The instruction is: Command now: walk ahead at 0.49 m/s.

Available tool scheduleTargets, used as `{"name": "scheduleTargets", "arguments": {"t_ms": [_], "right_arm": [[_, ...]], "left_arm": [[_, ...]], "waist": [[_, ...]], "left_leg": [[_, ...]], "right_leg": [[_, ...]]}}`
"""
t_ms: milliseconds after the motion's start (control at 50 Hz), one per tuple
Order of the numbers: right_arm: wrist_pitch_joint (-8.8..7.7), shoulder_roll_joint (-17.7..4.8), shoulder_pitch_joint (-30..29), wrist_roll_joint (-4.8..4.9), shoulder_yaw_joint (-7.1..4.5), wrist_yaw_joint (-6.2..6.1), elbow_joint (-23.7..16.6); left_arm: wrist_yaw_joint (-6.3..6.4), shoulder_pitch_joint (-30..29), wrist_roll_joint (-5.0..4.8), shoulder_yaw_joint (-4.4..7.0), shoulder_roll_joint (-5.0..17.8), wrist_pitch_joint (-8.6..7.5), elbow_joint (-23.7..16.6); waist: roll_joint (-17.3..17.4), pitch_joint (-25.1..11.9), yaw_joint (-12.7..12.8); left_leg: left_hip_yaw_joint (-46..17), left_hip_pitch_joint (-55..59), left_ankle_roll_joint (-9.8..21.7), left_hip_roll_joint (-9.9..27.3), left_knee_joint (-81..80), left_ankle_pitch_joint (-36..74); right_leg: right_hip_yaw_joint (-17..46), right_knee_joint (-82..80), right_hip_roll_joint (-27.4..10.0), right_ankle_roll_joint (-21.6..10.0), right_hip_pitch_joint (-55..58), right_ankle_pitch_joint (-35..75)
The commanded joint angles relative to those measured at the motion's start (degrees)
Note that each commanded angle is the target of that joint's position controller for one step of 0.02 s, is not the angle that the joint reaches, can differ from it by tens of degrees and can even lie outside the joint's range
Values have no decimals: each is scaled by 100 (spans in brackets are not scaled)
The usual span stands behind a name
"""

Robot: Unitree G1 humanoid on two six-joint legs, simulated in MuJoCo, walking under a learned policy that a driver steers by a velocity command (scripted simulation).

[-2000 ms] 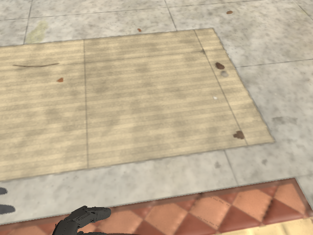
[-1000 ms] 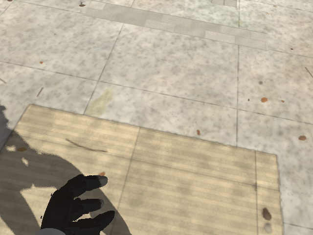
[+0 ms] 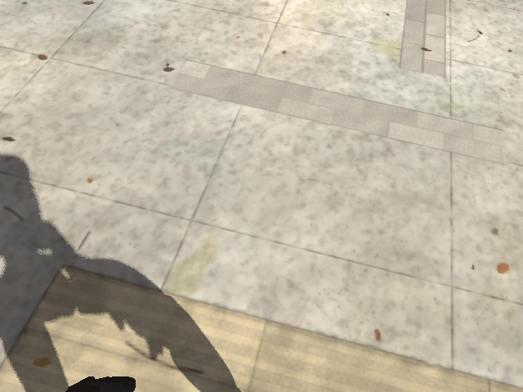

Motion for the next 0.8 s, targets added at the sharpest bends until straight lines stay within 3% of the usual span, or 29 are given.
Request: {"name": "scheduleTargets", "arguments": {"t_ms": [20, 40, 80, 100, 120, 140, 160, 180, 200, 220, 240, 260, 320, 380, 440, 500, 540, 560, 580, 600, 620, 640, 660, 680, 700, 740, 800], "right_arm": [[16, -1016, 159, 74, -273, -49, -141], [69, -1059, 152, 81, -283, -68, -80], [113, -1172, 30, 83, -321, -97, -57], [145, -1245, -24, 92, -344, -113, -41], [151, -1240, -210, 70, -330, -113, -74], [106, -1150, -349, -7, -280, -112, -211], [9, -371, 340, -73, -24, -26, -337], [-157, -735, 161, -63, -107, 1, -189], [-203, -1057, -415, 96, -212, 14, -359], [-235, -1079, -821, 52, -182, -18, -471], [-228, -1094, -1082, -67, -229, -69, -530], [-174, -1015, -1058, -116, -244, -93, -592], [39, -719, -1001, -120, -203, -178, -719], [122, -687, -1522, -181, -152, -208, -944], [184, -732, -2107, -148, -120, -169, -1121], [211, -876, -2514, -94, -150, -124, -1300], [170, -985, -2432, -93, -213, -93, -1343], [123, -972, -2231, -100, -237, -79, -1307], [78, -1142, -2054, -160, -296, -103, -1306], [103, -1501, -1902, -261, -361, -177, -1402], [180, -1556, -1877, -372, -378, -147, -1419], [202, -1324, -1928, -279, -347, -129, -1477], [218, -1057, -2098, -246, -278, -128, -1510], [260, -988, -2348, -215, -251, -128, -1544], [294, -970, -2537, -173, -237, -131, -1551], [345, -1023, -2641, -224, -248, -160, -1521], [388, -1097, -2470, -216, -286, -228, -1429]], "left_arm": [[-131, -1119, -36, -11, 158, -137, -687], [-143, -1215, -35, 4, 214, -148, -747], [-137, -873, 5, 88, 419, -171, -710], [-98, -472, 36, 172, 597, -156, -625], [-10, 416, 35, 294, 842, -157, -394], [88, 1629, 99, 397, 1193, -146, -138], [97, 2150, 200, 494, 1676, -160, -42], [122, 2087, 175, 361, 1202, -110, -32], [157, 1569, 160, 275, 947, -54, -100], [170, 1144, 115, 216, 785, -25, -177], [157, 848, 98, 177, 657, -33, -209], [164, 749, 150, 158, 630, -64, -212], [188, 678, 181, 236, 876, -115, -193], [290, 733, 119, 289, 1053, -30, -193], [370, 905, 8, 334, 1151, 119, -189], [415, 1063, -32, 364, 1176, 268, -200], [441, 991, -45, 364, 1122, 342, -296], [456, 831, -63, 346, 1050, 367, -380], [469, 940, -26, 288, 809, 366, -439], [461, 1206, 112, 179, 388, 356, -512], [451, 1787, 84, 201, 551, 311, -586], [442, 1817, 73, 333, 1027, 323, -475], [462, 1533, 20, 427, 1249, 413, -436], [501, 1442, 13, 452, 1178, 538, -404], [520, 1406, 24, 460, 1120, 643, -443], [499, 1348, 0, 402, 840, 731, -562], [464, 984, 28, 318, 637, 723, -825]], "waist": [[1011, 735, 19], [1028, 722, 53], [1238, 423, 322], [1390, 107, 559], [1302, -477, 1025], [991, -1346, 1486], [-843, -2408, 1145], [-960, -2791, 1221], [-788, -1806, 1089], [-180, -1174, 901], [211, -708, 712], [189, -560, 496], [-20, -482, 223], [-92, -602, 266], [-135, -712, 439], [-222, -700, 585], [-319, -712, 512], [-338, -689, 337], [-177, -769, 332], [986, -1088, 493], [2233, -1377, 770], [1823, -1425, 672], [1320, -1116, 603], [1015, -923, 672], [1081, -739, 707], [1217, -550, 733], [1342, -657, 547]], "left_leg": [[-656, 198, 751, 1521, 7, 2369], [-625, 278, 700, 1572, 172, 2772], [-547, 383, 579, 1567, 729, 4475], [-499, 422, 524, 1514, 1263, 5581], [-287, 45, 372, 1258, 2317, 6069], [-266, -1463, 223, 1057, 3878, 4706], [-290, -3937, -256, -88, 6339, 365], [-1087, -4257, -241, -222, 7116, -1504], [-913, -4591, -261, 114, 7356, -1295], [-694, -4480, -284, 352, 7116, -940], [-552, -4359, -334, 455, 6759, -713], [-568, -3999, -341, 574, 6469, -528], [-508, -3564, -472, 505, 5654, -249], [-490, -3492, -548, 357, 4592, 414], [-563, -3235, -589, 201, 3738, 1078], [-635, -3084, -590, 25, 3040, 955], [-661, -2785, -504, -68, 2339, 859], [-579, -2365, -403, -81, 1654, 1313], [-790, -1735, -202, 383, 1303, 1993], [-1889, -789, 317, 1787, 1458, 3900], [-3240, -374, 1317, 2787, 1386, 4713], [-3351, -530, 1526, 2653, 1184, 3801], [-2614, -820, 1281, 2232, 1211, 3057], [-2084, -1170, 1043, 1876, 1152, 2463], [-1726, -1543, 972, 1715, 1068, 2254], [-1049, -1989, 889, 1395, 886, 2044], [-770, -1674, 1014, 1541, 882, 2127]], "right_leg": [[-122, -507, 76, -159, -385, -306], [-176, -532, 142, -232, -228, -561], [-367, -711, 403, -447, 568, -1052], [-502, -749, 614, -570, 1210, -1272], [-615, -934, 716, -742, 2514, -946], [309, -509, -140, -1085, 4722, -490], [3108, -810, -1769, -2103, 7017, -844], [4049, -1534, -1823, -2080, 6780, -81], [2908, -1483, -1554, -1817, 5927, 846], [2067, -1477, -1282, -1651, 4905, 1813], [1599, -1649, -995, -1526, 4050, 2145], [1352, -1856, -847, -1464, 3416, 2228], [1004, -2101, -659, -1562, 2511, 2645], [846, -2010, -508, -1445, 2307, 2524], [989, -1866, -422, -1252, 2253, 1517], [1423, -1562, -430, -1140, 2434, 533], [1823, -1196, -366, -992, 2590, -85], [1898, -916, -190, -825, 2519, -368], [1820, -430, 120, -536, 2222, -1013], [1114, 1003, 714, -178, 1394, -3199], [698, 2132, 1105, 81, 388, -4854], [759, 3062, 752, 273, 199, -4491], [691, 3489, 609, 400, 87, -4019], [640, 3622, 488, 503, 129, -3653], [561, 3746, 447, 597, 246, -3372], [247, 3500, 455, 670, 581, -2959], [90, 2614, 321, 681, 702, -2881]]}}
Velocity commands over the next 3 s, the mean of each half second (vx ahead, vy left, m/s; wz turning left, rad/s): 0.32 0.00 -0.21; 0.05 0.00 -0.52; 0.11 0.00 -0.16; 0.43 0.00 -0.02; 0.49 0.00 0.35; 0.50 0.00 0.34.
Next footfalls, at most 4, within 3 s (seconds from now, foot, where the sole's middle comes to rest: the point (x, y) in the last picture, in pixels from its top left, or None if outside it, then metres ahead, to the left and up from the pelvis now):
0.14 right None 0.27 -0.14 -0.78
0.58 left None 0.41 0.07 -0.78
1.00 right None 0.25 -0.16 -0.78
1.40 left None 0.33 0.04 -0.78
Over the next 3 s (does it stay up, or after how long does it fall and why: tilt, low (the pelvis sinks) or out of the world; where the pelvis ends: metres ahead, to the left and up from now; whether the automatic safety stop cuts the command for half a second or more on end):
stays up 0.97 -0.43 -0.01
